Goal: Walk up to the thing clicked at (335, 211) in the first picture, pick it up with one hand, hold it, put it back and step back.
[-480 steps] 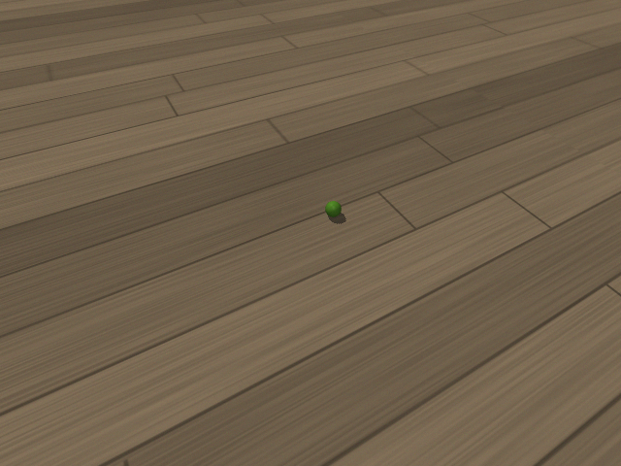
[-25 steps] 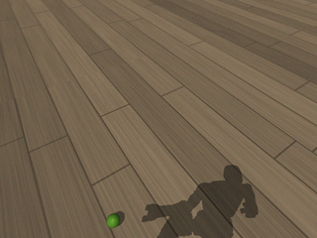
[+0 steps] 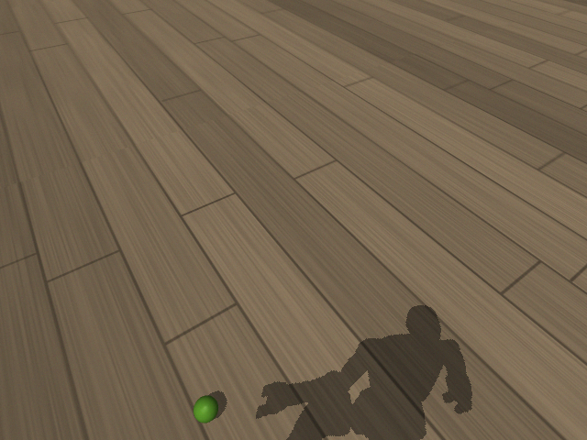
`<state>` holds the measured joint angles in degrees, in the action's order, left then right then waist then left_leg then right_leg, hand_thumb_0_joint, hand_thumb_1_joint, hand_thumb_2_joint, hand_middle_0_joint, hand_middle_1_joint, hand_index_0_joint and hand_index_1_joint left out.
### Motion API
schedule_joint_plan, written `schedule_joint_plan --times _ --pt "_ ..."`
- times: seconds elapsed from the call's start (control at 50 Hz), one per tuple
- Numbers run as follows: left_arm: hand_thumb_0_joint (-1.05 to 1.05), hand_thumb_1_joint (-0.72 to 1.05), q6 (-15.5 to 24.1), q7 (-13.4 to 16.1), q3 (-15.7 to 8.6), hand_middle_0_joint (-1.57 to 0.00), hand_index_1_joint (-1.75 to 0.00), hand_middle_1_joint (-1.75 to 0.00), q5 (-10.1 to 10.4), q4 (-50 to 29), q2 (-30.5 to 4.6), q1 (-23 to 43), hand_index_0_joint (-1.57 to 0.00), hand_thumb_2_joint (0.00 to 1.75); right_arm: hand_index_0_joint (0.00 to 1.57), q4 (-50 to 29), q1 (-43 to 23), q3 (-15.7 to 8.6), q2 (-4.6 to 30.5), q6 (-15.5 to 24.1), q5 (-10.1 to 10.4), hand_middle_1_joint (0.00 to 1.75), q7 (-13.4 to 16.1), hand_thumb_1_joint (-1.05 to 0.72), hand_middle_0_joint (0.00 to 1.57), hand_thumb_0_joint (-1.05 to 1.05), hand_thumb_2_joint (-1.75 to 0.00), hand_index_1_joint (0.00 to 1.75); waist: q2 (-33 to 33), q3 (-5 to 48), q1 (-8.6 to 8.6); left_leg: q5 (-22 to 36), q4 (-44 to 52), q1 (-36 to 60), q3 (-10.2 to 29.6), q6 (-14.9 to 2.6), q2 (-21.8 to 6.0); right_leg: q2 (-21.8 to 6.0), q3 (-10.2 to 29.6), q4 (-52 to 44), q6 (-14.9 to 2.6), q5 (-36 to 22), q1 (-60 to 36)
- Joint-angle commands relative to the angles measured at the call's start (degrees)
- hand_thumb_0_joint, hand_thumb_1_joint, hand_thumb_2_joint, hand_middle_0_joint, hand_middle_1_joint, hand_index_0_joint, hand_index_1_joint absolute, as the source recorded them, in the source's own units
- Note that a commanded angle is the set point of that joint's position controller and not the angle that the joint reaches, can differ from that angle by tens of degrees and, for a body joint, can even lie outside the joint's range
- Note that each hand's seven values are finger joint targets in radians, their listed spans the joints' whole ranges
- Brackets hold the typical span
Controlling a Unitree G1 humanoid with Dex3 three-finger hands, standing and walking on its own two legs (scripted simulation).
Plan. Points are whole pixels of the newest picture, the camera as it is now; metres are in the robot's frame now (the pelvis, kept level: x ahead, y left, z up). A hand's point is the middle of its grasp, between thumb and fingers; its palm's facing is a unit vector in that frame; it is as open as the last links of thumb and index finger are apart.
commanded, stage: walk up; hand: left
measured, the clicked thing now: (205, 409) +0.37 +0.27 -0.74
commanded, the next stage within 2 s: none
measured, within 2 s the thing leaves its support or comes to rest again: neither
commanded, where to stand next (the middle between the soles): +0.00 +0.01 m, yaw +3 degrees
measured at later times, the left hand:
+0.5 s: hand out of the picture +0.06 +0.27 -0.15, palm faces +0.01 -0.94 -0.34, open 7.4 cm
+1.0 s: hand out of the picture +0.05 +0.27 -0.15, palm faces -0.02 -0.93 -0.37, open 7.4 cm
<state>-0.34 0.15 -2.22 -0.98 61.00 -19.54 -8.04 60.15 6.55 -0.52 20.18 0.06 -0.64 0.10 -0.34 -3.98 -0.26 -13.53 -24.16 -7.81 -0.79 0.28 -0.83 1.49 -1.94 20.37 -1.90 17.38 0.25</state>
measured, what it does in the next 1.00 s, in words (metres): lifts its right foot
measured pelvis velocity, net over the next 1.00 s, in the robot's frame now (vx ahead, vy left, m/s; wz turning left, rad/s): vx -0.01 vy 0.00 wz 0.02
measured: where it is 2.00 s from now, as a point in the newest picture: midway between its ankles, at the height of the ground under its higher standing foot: outside the picture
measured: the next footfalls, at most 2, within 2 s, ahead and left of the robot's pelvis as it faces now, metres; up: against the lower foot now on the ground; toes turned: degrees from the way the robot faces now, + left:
right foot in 1.04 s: +0.04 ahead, -0.12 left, +0.00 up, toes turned +4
left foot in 1.42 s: +0.01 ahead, +0.15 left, +0.00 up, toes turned +4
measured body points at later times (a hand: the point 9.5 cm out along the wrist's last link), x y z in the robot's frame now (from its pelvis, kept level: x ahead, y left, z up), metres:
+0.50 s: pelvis -0.02 +0.01 +0.00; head -0.02 +0.01 +0.45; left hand +0.06 +0.31 -0.13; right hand +0.06 -0.29 -0.13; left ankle +0.00 +0.12 -0.74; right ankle -0.07 -0.09 -0.74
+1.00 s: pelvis -0.01 +0.00 +0.00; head +0.00 -0.01 +0.45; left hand +0.05 +0.31 -0.12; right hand +0.04 -0.32 -0.13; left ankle +0.00 +0.12 -0.74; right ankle -0.02 -0.13 -0.72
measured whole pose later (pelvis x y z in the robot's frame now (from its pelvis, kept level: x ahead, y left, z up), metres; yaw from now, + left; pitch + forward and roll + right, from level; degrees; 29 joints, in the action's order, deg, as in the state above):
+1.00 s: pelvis -0.01 +0.00 +0.00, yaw +1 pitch -3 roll +1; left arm 0.2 -2.2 -3.4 -1.9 58.6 -22.1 -10.5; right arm 57.1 13.7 -3.0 21.7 2.6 -2.1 -0.8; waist -0.8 -4.4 1.4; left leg -12.6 -24.4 -9.4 0.0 -1.3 0.3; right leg -1.7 0.5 39.4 -2.5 28.8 14.2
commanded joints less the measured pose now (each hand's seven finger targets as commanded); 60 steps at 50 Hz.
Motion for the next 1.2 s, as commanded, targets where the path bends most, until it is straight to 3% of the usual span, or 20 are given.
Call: schedule_joint_plan --times 0.0,0.46,0.76,0.78,0.8,0.84,0.86,0.88,0.92,0.94,0.96,1.0,1.02,1.04,1.06,1.08,1.1,1.12,1.14,1.18 --pt "0.0 0.9 1.5 0.5 -2.7 -0.2 -0.3 -0.3 0.3 -3.6 -13.1 2.7 -0.2 0.9 0.2 -3.4 -2.4 -2.4 11.8 1.6 0.1 0.3 0.8 -0.9 0.2 0.0 -0.9 0.3 1.0 4.2 0.11 17.5 1.9 2.6 4.5 -3.75 -5.4 -7.5 5.5 -2.9 -0.63 -17.8 2.4" --pt "0.0 0.9 1.6 -0.1 -2.0 -0.2 -0.3 -0.3 0.1 -1.7 -12.2 3.4 -0.2 0.9 0.2 -1.3 -1.2 -2.4 11.3 2.3 -0.4 0.3 0.7 -0.9 0.2 0.0 -0.9 0.3 0.0 2.9 0.23 10.6 5.6 0.4 6.7 -3.53 -5.4 -7.7 6.3 -6.0 -0.4 -9.7 3.0" --pt "0.0 0.9 1.6 0.1 -1.7 -0.2 -0.3 -0.3 0.2 -1.7 -11.9 2.0 -0.2 0.9 0.2 -1.5 -1.4 -2.4 11.7 2.4 -0.3 0.3 0.8 -0.9 0.2 0.0 -0.9 0.3 1.3 3.9 0.12 13.8 5.0 1.4 6.7 -4.07 -5.9 -7.4 5.4 -4.7 -0.11 -12.7 3.3" --pt "0.0 0.9 1.7 -0.7 -3.0 -0.2 -0.3 -0.3 -0.6 -3.1 -14.1 1.0 -0.2 0.9 0.2 -2.0 3.7 -4.2 15.1 2.7 -0.2 0.3 0.5 -0.9 0.2 0.0 -0.9 0.3 1.8 5.5 1.23 1.1 2.9 4.8 8.0 -6.81 -5.4 -5.3 3.6 0.9 -1.82 0.5 6.1" --pt "0.0 0.9 1.5 -0.9 -3.0 -0.2 -0.3 -0.3 -0.8 -3.2 -13.1 1.4 -0.2 0.9 0.2 -1.4 6.8 -4.9 16.2 2.7 -0.4 0.3 0.4 -0.9 0.2 0.0 -0.9 0.3 4.3 3.9 2.3 -8.4 5.6 6.8 13.1 -8.71 -8.4 -4.2 2.9 4.1 -2.18 10.4 12.8" --pt "0.0 0.9 1.1 -1.5 -3.2 -0.2 -0.3 -0.3 -1.5 -4.8 -12.6 2.2 -0.2 0.9 0.2 -2.3 9.4 -6.5 19.1 2.6 -0.8 0.3 0.2 -0.9 0.2 0.0 -0.9 0.3 7.9 -1.8 3.85 -22.9 14.1 4.8 27.0 -15.24 -17.8 -2.0 1.3 19.3 -1.14 15.3 23.7" --pt "0.0 0.9 1.1 -1.6 -3.6 -0.2 -0.3 -0.3 -1.5 -5.9 -13.3 1.6 -0.2 0.9 0.2 -4.0 8.3 -7.3 20.5 3.0 -1.1 0.3 0.4 -0.9 0.2 0.0 -0.9 0.3 7.9 -4.5 3.46 -20.1 15.3 2.8 31.1 -17.94 -21.0 -4.7 5.1 25.0 -1.25 16.0 26.7" --pt "0.0 0.9 1.3 -1.8 -3.7 -0.2 -0.3 -0.3 -1.3 -6.8 -13.6 1.5 -0.2 0.9 0.2 -5.0 8.2 -7.1 19.6 3.6 -1.3 0.3 0.5 -0.9 0.2 0.0 -0.9 0.3 4.8 -4.4 2.85 -14.6 14.2 3.0 29.6 -18.0 -20.4 -5.8 7.0 26.8 -1.14 15.3 28.1" --pt "0.0 0.9 1.9 -2.2 -3.5 -0.2 -0.3 -0.3 -0.5 -7.5 -12.9 -1.0 -0.2 0.9 0.2 -6.9 6.2 -6.6 18.1 4.1 -1.5 0.3 0.3 -0.9 0.2 0.0 -0.9 0.3 6.0 -1.7 1.06 -8.9 12.1 3.0 23.7 -15.83 -17.8 -7.0 7.1 22.8 -0.99 14.1 25.6" --pt "0.0 0.9 2.4 -2.2 -3.2 -0.2 -0.3 -0.3 -0.3 -6.8 -12.5 -2.5 -0.2 0.9 0.2 -7.9 4.6 -6.3 16.7 3.8 -1.7 0.3 -0.1 -0.9 0.2 0.0 -0.9 0.3 7.3 0.6 0.94 -4.0 10.4 1.9 18.9 -14.16 -14.9 -5.5 4.4 18.8 -0.31 12.6 21.6" --pt "0.0 0.9 2.9 -1.8 -3.0 -0.2 -0.3 -0.3 -0.2 -5.7 -11.2 -4.7 -0.2 0.9 0.2 -8.5 2.1 -5.7 15.4 3.1 -1.6 0.3 -0.3 -0.9 0.2 0.0 -0.9 0.3 9.1 2.3 -0.52 2.1 7.3 -2.5 13.6 -11.61 -11.9 -4.1 2.4 13.4 0.5 7.9 14.1" --pt "0.0 0.9 3.4 0.2 -3.0 -0.2 -0.3 -0.3 0.1 -3.6 -11.2 -8.9 -0.2 0.9 0.2 -10.3 -2.7 -4.2 11.3 0.5 -1.2 0.3 -0.8 -0.9 0.2 0.0 -0.9 0.3 8.0 2.8 -3.21 9.8 -2.7 -10.9 5.1 -5.7 -5.4 -2.2 -0.5 1.2 2.99 -10.7 1.7" --pt "0.0 0.9 3.5 1.5 -4.4 -0.2 -0.3 -0.3 -0.1 -3.9 -16.0 -10.3 -0.2 0.9 0.2 -11.2 -1.3 -4.3 10.7 -0.7 -1.0 0.3 -0.9 -0.9 0.2 0.0 -0.9 0.3 2.0 1.8 -3.51 7.9 -11.3 -12.4 2.9 -3.15 -1.2 -6.9 5.1 -1.8 1.9 -16.7 3.1" --pt "0.0 0.9 3.6 2.8 -5.8 -0.2 -0.3 -0.3 -0.4 -5.1 -22.6 -10.4 -0.2 0.9 0.2 -12.6 0.7 -4.2 8.7 -1.7 -1.1 0.3 -0.9 -0.9 0.2 0.0 -0.9 0.3 -9.4 1.0 -3.38 -16.2 -23.0 -20.5 4.9 -0.54 6.3 -22.0 24.1 -6.9 -2.77 -26.7 4.4" --pt "0.0 0.9 3.2 3.4 -5.9 -0.2 -0.3 -0.3 -0.6 -7.2 -25.1 -7.3 -0.2 0.9 0.2 -11.5 4.9 -5.5 12.0 -3.4 -1.5 0.3 -0.7 -0.9 0.2 0.0 -0.9 0.3 -5.3 2.0 -1.77 -22.8 -34.6 -16.1 11.3 -0.59 4.2 -29.1 28.3 -5.2 -11.22 -28.2 11.1" --pt "0.0 0.9 3.2 3.7 -5.6 -0.2 -0.3 -0.3 -0.1 -8.7 -22.4 -5.1 -0.2 0.9 0.2 -10.6 7.6 -6.3 13.1 -4.2 -1.0 0.3 -0.5 -0.9 0.2 0.0 -0.9 0.3 -2.0 2.1 -0.05 -22.4 -41.2 -15.9 14.3 -0.96 4.2 -27.0 24.2 -0.8 -12.74 -34.8 10.2" --pt "0.0 0.9 3.2 4.1 -5.3 -0.2 -0.3 -0.3 0.4 -9.5 -20.3 -4.1 -0.2 0.9 0.2 -11.0 8.4 -6.6 13.1 -4.4 -1.1 0.3 -0.6 -0.9 0.2 0.0 -0.9 0.3 -1.5 2.6 0.92 -19.9 -44.7 -19.1 15.2 -0.97 3.8 -24.4 18.6 1.5 -12.05 -40.2 7.1" --pt "0.0 0.9 3.2 4.3 -5.0 -0.2 -0.3 -0.3 0.3 -10.1 -19.7 -3.6 -0.2 0.9 0.2 -11.1 9.4 -7.0 13.6 -4.6 -1.1 0.3 -0.6 -0.9 0.2 0.0 -0.9 0.3 -2.4 3.7 1.89 -17.2 -46.2 -19.6 15.3 -0.7 3.0 -21.4 14.3 1.9 -9.78 -37.6 6.8" --pt "0.0 0.9 3.3 4.4 -5.0 -0.2 -0.3 -0.3 0.1 -10.7 -19.2 -3.9 -0.2 0.9 0.2 -10.9 10.3 -7.2 14.0 -4.6 -1.1 0.3 -0.9 -0.9 0.2 0.0 -0.9 0.3 -5.0 5.6 1.7 -14.6 -46.0 -20.5 14.2 -0.62 2.8 -19.6 11.6 2.7 -8.47 -36.1 4.3" --pt "0.0 0.9 3.8 4.2 -4.9 -0.2 -0.3 -0.3 -0.3 -11.5 -18.4 -7.3 -0.2 0.9 0.2 -11.8 9.0 -7.5 14.3 -4.5 -1.3 0.3 -1.3 -0.9 0.2 0.0 -0.9 0.3 -6.0 7.3 -0.62 -11.6 -46.3 -22.7 13.0 0.0 2.4 -19.2 11.1 3.8 -9.53 -33.5 0.4"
